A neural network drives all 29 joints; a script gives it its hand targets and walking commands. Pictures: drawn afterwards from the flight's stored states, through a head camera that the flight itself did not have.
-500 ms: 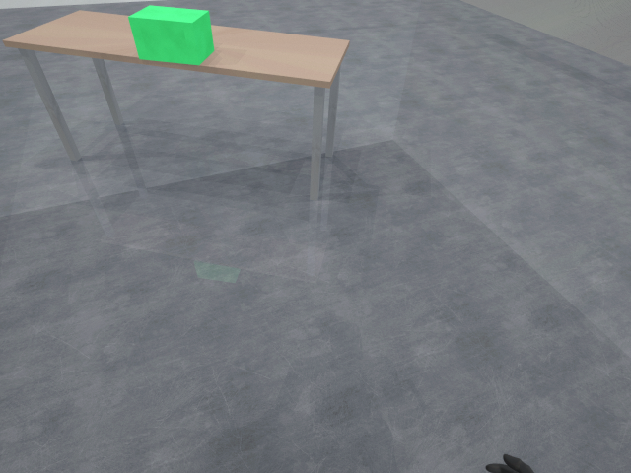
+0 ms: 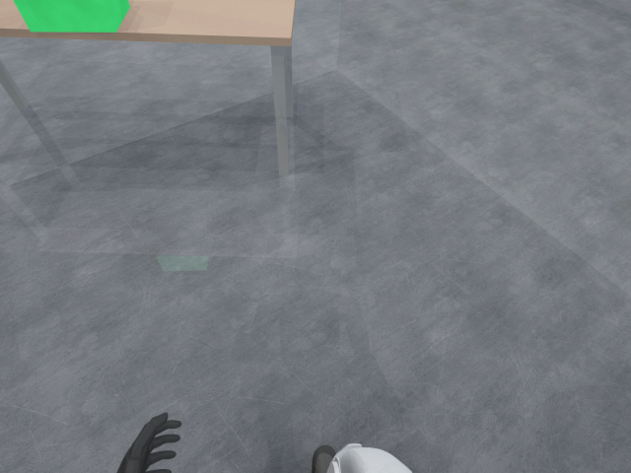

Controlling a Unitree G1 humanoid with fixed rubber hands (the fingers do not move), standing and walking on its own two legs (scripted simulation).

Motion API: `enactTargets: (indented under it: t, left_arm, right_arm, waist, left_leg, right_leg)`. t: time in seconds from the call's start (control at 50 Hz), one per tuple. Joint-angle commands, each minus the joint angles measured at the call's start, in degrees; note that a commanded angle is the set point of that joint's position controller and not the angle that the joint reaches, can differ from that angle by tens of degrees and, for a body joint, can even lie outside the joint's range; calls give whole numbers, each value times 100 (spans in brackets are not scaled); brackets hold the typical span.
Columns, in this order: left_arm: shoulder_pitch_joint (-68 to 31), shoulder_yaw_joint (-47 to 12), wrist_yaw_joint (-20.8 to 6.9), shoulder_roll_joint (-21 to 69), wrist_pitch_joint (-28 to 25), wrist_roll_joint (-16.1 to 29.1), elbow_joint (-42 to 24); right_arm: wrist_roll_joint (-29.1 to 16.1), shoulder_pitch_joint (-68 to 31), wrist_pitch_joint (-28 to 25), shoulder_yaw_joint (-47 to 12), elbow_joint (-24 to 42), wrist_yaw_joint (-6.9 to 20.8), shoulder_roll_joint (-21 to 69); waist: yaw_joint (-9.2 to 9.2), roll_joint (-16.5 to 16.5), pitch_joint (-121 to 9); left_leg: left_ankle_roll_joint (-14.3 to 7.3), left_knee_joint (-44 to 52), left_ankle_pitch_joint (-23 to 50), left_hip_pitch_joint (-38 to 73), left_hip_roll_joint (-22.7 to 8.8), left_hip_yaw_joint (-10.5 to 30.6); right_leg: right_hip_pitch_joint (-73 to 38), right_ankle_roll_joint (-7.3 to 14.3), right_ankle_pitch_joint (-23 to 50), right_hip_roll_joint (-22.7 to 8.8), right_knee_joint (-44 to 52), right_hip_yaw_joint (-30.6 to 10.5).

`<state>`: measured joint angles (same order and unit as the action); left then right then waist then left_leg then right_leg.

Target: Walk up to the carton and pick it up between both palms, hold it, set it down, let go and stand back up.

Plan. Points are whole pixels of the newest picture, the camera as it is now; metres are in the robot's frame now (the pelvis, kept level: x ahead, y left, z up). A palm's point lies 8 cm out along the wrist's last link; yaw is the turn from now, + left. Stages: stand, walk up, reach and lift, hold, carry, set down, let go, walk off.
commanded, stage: walk up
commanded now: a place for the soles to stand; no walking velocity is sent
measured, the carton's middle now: out of the picture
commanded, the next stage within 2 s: none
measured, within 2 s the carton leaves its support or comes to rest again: neither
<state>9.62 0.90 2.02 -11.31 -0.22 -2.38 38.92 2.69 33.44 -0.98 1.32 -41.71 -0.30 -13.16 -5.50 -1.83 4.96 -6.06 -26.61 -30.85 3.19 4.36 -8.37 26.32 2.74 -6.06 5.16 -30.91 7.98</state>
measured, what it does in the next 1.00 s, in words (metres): walks ahead: left foot, then right foot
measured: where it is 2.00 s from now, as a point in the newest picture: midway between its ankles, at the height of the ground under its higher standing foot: (177, 279)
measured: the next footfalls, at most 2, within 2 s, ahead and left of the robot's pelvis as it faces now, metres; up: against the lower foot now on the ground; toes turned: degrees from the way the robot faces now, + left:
left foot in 0.44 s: +0.43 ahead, +0.28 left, +0.00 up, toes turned +4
right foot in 1.00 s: +0.63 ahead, +0.12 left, +0.00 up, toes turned -9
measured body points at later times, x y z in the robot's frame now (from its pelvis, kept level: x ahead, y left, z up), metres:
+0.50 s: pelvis +0.27 +0.15 +0.00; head +0.33 +0.17 +0.45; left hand +0.32 +0.43 -0.13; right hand +0.39 -0.08 -0.11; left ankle +0.39 +0.28 -0.71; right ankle +0.12 -0.05 -0.70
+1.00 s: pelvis +0.49 +0.22 +0.01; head +0.51 +0.19 +0.45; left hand +0.65 +0.45 -0.08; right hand +0.46 -0.03 -0.14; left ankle +0.39 +0.28 -0.71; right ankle +0.59 +0.13 -0.71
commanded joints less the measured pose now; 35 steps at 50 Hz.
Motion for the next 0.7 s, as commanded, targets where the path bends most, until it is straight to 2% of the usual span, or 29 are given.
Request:
enactTargets:
  t: [0.0, 0.02, 0.04, 0.06, 0.08, 0.1, 0.12, 0.16, 0.18, 0.22, 0.24, 0.26, 0.28, 0.32, 0.36, 0.38, 0.4, 0.42, 0.44, 0.46, 0.48, 0.5, 0.52, 0.54, 0.56, 0.58, 0.6, 0.62, 0.68]
  left_arm:
    - [2895, 685, 255, -1967, -234, -76, 293]
    - [2568, 773, 455, -1821, -235, -74, 282]
    - [2215, 611, 540, -1546, -286, -78, 146]
    - [1784, 468, 546, -1284, -349, -140, -21]
    - [1418, 413, 516, -1111, -435, -115, -49]
    - [988, 395, 401, -1006, -528, -85, -72]
    - [655, 387, 277, -972, -597, -35, -31]
    - [485, 351, 93, -953, -669, 125, 63]
    - [535, 352, 40, -973, -697, 157, 140]
    - [423, 369, -14, -1040, -708, 107, 151]
    - [415, 379, -29, -1053, -716, 66, 80]
    - [529, 387, -46, -1041, -732, 60, 3]
    - [795, 383, -61, -985, -748, 80, -18]
    - [1293, 443, -99, -1102, -754, 68, -77]
    - [1439, 526, -50, -1307, -679, -95, -207]
    - [1485, 553, -21, -1345, -618, -154, -271]
    - [1505, 556, -13, -1350, -546, -170, -312]
    - [1902, 465, -11, -1134, -482, -180, -319]
    - [2890, 243, -63, -666, -413, -140, -280]
    - [3316, 105, -109, -606, -360, -109, -325]
    - [2996, 218, -58, -785, -371, 27, -379]
    - [2320, 370, -16, -1001, -343, 10, -372]
    - [1841, 423, 27, -1079, -309, 51, -575]
    - [1433, 401, 39, -1037, -304, 99, -702]
    - [1187, 382, 21, -955, -312, 71, -747]
    - [1132, 374, 0, -827, -335, 33, -790]
    - [1100, 378, -13, -769, -336, 33, -796]
    - [1082, 385, -25, -726, -315, 28, -750]
    - [1160, 384, -117, -609, -207, 58, -604]
  right_arm:
    - [95, 399, 151, 117, 786, -36, -1107]
    - [33, 26, 250, 283, 807, -2, -1492]
    - [34, -493, 209, 334, 913, 80, -1532]
    - [20, -828, 158, 389, 1052, 183, -1447]
    - [8, -1068, 145, 387, 1073, 295, -1197]
    - [19, -1037, 146, 327, 1065, 381, -877]
    - [-25, -996, 149, 249, 1078, 432, -608]
    - [-114, -1151, 165, 121, 1119, 486, -204]
    - [-151, -1257, 158, 79, 1145, 530, -58]
    - [-190, -1193, 140, 52, 1105, 627, -34]
    - [-169, -1137, 128, 56, 1063, 664, -96]
    - [-133, -1202, 101, 71, 1076, 685, -190]
    - [-71, -1357, 58, 102, 1098, 679, -327]
    - [101, -1812, -15, 221, 1111, 606, -618]
    - [191, -1980, -40, 334, 1083, 482, -899]
    - [186, -1892, -57, 366, 1027, 415, -977]
    - [179, -1404, -107, 423, 860, 345, -1113]
    - [179, -652, -194, 495, 589, 265, -1376]
    - [318, -290, -244, 502, 460, 236, -1670]
    - [139, -294, -233, 527, 439, 216, -1894]
    - [-169, -407, -154, 652, 521, 133, -2022]
    - [-195, -663, -74, 558, 538, 100, -1610]
    - [-222, -658, -34, 426, 593, 76, -1387]
    - [-142, -611, -49, 312, 596, 56, -1191]
    - [-64, -612, -96, 240, 594, 96, -1020]
    - [9, -664, -112, 261, 523, 165, -981]
    - [21, -785, -97, 269, 488, 220, -915]
    - [10, -870, -104, 260, 492, 263, -846]
    - [11, -1034, -173, 285, 617, 281, -983]
  waist:
    - [1539, 878, -2081]
    - [1457, 641, -1914]
    - [1388, 422, -1638]
    - [1221, -166, -946]
    - [1045, -594, -113]
    - [754, -667, 548]
    - [498, -564, 814]
    - [219, -15, 1131]
    - [194, 423, 1178]
    - [65, 1408, 1167]
    - [54, 1815, 1081]
    - [127, 2028, 951]
    - [295, 2018, 746]
    - [589, 1670, 209]
    - [598, 1144, -335]
    - [511, 852, -548]
    - [239, 305, -882]
    - [0, -577, -1372]
    - [344, -1578, -2298]
    - [301, -2458, -2781]
    - [-16, -2614, -2818]
    - [-60, -2162, -2263]
    - [-136, -2109, -1702]
    - [-119, -1595, -996]
    - [-3, -984, -444]
    - [104, -809, -203]
    - [193, -580, -17]
    - [296, -381, 154]
    - [456, -325, 320]
  left_leg:
    - [1177, -5940, -769, -4863, -164, 893]
    - [749, -6219, 29, -5337, -654, 1382]
    - [560, -6196, 616, -5288, -693, 1444]
    - [524, -5977, 827, -5150, -726, 1394]
    - [563, -5651, 1300, -4796, -909, 1343]
    - [596, -5369, 1617, -4429, -964, 1350]
    - [601, -5245, 1681, -4203, -922, 1318]
    - [607, -4488, 2032, -3539, -842, 951]
    - [636, -4055, 2307, -3294, -863, 774]
    - [740, -3163, 3026, -2799, -926, 577]
    - [775, -2734, 3402, -2538, -1012, 565]
    - [761, -2212, 3758, -2270, -1156, 685]
    - [732, -1841, 4036, -2114, -1221, 737]
    - [586, -1289, 4096, -2315, -1282, 814]
    - [481, -723, 3303, -2624, -1333, 878]
    - [438, -452, 2755, -2542, -1275, 799]
    - [359, -72, 2392, -1863, -1106, 670]
    - [182, 99, 2257, -734, -924, 813]
    - [-152, -1140, 2863, 1165, -1727, 1587]
    - [-850, -1209, 2893, 2519, -2486, 3248]
    - [-1207, 305, 1655, 2046, -2746, 4196]
    - [-903, 943, 1185, 1122, -2524, 3896]
    - [-456, 913, 2430, 400, -2371, 3318]
    - [-24, 495, 4046, -229, -2241, 2458]
    - [158, 157, 5174, -717, -2101, 1722]
    - [169, 69, 5219, -909, -1971, 1428]
    - [66, 173, 4869, -1168, -1937, 1377]
    - [110, 385, 4351, -1512, -1899, 1333]
    - [189, 1121, 2697, -2095, -1723, 1099]
  right_leg:
    - [-5730, 2600, -2515, -3692, 517, -6546]
    - [-5470, 2335, -3654, -3749, 1016, -6937]
    - [-4885, 1900, -3630, -3279, 1415, -6298]
    - [-3984, 1401, -2949, -2847, 1605, -5092]
    - [-2709, 928, -1525, -2614, 1485, -3694]
    - [-1660, 711, -502, -2290, 1444, -2781]
    - [-1029, 684, -301, -1923, 1459, -2210]
    - [266, 449, -510, -1146, 1758, -1189]
    - [632, 412, -751, -892, 1925, -837]
    - [1122, 465, -1117, -636, 2054, -361]
    - [1184, 515, -1003, -628, 1995, -275]
    - [1079, 523, -758, -664, 1884, -260]
    - [770, 551, -536, -765, 1775, -349]
    - [-487, 613, 58, -1253, 1601, -803]
    - [-1952, 571, 394, -1775, 1038, -1251]
    - [-2412, 556, 565, -1931, 572, -1371]
    - [-2509, 483, 814, -1808, -515, -1228]
    - [-2145, 263, 573, -1335, -2233, -1051]
    - [-727, 64, -1238, -1064, -3150, -998]
    - [878, -172, -3460, -452, -4237, -1032]
    - [1299, -174, -3002, -300, -4594, -861]
    - [1188, -119, -2558, -417, -4819, -1042]
    - [1038, -121, -2426, -393, -5072, -1342]
    - [952, -145, -2148, -483, -5122, -1559]
    - [880, -181, -1809, -547, -4700, -1604]
    - [900, -175, -1718, -549, -4420, -1563]
    - [907, -171, -1600, -539, -4274, -1487]
    - [802, -174, -1381, -574, -4076, -1386]
    - [544, -230, -595, -516, -3562, -941]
